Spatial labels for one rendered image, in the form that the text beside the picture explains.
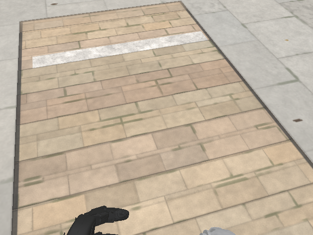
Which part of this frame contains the robot left hand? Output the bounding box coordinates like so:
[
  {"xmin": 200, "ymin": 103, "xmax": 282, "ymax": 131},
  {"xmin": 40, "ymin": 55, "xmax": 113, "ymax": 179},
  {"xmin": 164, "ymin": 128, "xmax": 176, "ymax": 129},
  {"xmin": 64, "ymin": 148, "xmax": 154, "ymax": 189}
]
[{"xmin": 64, "ymin": 206, "xmax": 129, "ymax": 235}]

